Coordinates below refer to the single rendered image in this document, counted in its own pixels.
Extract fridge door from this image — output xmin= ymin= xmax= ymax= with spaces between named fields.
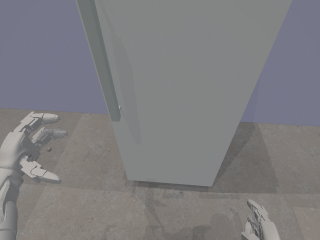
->
xmin=75 ymin=0 xmax=292 ymax=187

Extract robot right hand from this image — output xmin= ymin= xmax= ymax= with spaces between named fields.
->
xmin=241 ymin=199 xmax=281 ymax=240

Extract robot left hand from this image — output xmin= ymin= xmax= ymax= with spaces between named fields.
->
xmin=0 ymin=111 xmax=68 ymax=184

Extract left robot forearm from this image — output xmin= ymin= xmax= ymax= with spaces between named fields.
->
xmin=0 ymin=167 xmax=24 ymax=240

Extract handle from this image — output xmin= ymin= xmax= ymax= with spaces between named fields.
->
xmin=77 ymin=0 xmax=121 ymax=122

